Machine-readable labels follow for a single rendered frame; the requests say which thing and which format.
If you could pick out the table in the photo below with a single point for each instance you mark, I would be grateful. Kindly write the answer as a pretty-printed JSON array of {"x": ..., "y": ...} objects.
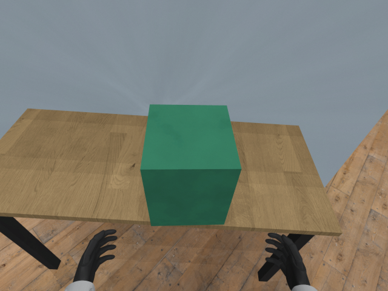
[{"x": 84, "y": 166}]

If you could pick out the robot right hand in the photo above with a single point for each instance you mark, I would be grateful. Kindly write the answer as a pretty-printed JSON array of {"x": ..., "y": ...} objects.
[{"x": 291, "y": 262}]

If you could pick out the carton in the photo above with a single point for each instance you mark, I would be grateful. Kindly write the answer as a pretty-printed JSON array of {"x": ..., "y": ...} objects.
[{"x": 190, "y": 164}]

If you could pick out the robot left hand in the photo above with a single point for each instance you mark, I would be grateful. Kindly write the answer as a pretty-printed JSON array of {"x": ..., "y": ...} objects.
[{"x": 91, "y": 260}]

